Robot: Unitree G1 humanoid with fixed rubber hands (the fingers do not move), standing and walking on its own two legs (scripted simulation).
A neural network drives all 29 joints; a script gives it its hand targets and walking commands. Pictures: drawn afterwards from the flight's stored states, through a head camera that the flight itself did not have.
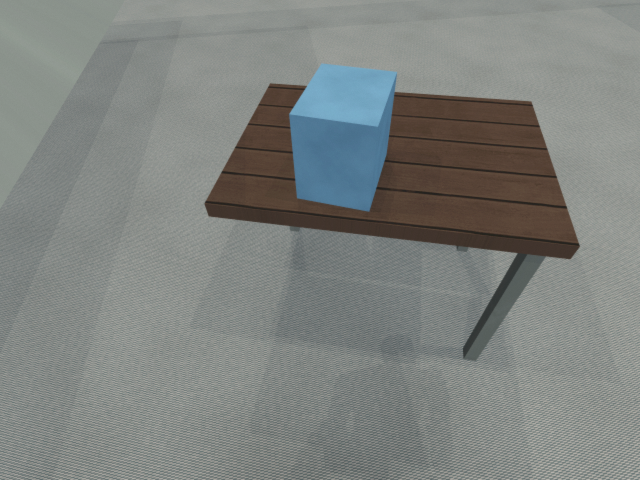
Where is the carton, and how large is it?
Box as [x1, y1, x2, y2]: [289, 64, 396, 211]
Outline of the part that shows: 321,64 289,114 297,197 368,211 386,154 396,72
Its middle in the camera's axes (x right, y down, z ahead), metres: +0.05 -0.24 +0.87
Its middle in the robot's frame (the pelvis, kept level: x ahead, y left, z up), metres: +0.81 -0.05 -0.03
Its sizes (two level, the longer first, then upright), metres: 0.221 0.172 0.217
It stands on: a table, 0.64 m high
